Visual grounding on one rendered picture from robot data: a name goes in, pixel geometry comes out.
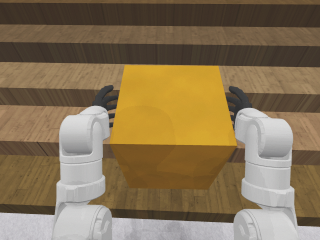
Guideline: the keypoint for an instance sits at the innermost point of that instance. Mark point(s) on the right robot hand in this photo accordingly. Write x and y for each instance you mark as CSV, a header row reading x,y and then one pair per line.
x,y
241,103

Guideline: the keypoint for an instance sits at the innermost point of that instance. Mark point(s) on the left robot forearm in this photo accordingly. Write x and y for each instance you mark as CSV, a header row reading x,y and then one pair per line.
x,y
81,139

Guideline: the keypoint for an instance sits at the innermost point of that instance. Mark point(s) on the left robot hand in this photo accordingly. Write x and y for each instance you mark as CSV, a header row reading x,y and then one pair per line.
x,y
101,100

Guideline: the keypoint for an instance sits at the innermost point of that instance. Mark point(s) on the right robot forearm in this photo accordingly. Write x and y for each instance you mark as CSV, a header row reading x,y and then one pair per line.
x,y
268,160

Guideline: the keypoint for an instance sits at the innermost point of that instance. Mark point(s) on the left robot upper arm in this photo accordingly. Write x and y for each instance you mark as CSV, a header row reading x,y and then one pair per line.
x,y
87,222

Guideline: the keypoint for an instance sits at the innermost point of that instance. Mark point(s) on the right robot upper arm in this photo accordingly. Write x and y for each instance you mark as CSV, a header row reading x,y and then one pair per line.
x,y
260,224

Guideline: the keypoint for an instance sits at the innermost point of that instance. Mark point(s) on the carton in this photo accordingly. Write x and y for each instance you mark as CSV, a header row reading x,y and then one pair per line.
x,y
172,127

